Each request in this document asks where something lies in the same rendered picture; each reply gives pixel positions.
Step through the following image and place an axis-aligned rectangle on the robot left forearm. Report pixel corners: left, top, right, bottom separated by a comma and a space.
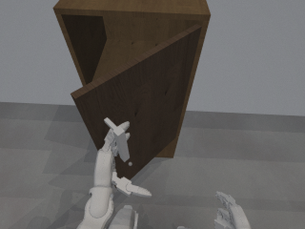
76, 186, 115, 229

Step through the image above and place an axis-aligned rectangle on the robot left hand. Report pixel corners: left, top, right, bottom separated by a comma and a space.
93, 121, 152, 198

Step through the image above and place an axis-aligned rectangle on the handle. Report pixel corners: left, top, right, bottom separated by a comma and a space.
104, 118, 130, 162

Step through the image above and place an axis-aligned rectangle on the cupboard door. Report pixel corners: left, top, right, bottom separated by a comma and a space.
71, 24, 202, 191

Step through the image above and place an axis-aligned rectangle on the robot right hand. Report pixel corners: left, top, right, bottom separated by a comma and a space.
214, 191, 252, 229

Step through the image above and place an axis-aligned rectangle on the left robot thigh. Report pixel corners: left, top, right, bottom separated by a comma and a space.
108, 208, 139, 229

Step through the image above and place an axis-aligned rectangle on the robot left shin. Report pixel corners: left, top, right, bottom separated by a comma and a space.
123, 205, 132, 209

